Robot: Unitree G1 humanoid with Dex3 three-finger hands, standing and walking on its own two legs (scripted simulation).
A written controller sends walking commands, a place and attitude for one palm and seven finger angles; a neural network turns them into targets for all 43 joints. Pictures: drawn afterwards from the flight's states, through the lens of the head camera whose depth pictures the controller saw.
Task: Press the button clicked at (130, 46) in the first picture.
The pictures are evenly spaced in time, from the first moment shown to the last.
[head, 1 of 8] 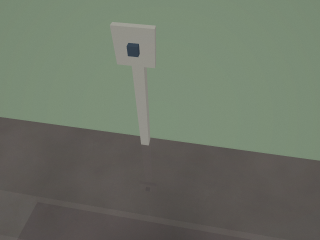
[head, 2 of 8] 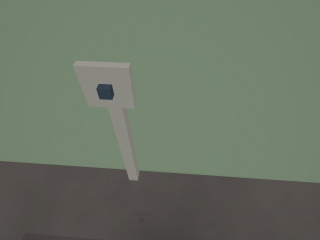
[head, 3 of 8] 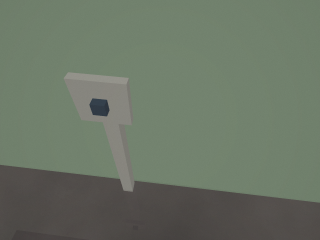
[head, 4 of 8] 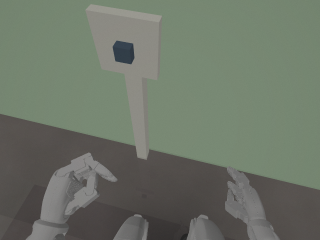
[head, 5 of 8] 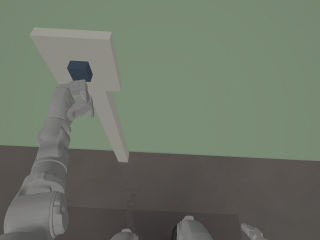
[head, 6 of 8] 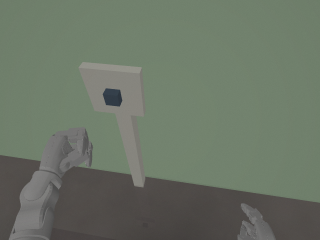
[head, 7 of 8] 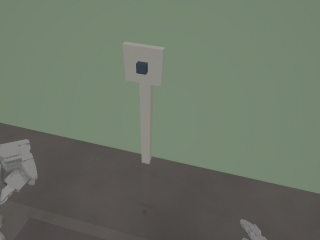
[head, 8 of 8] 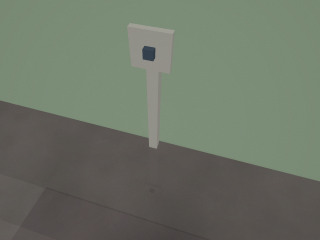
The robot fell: no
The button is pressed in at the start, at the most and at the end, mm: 0 13 0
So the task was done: yes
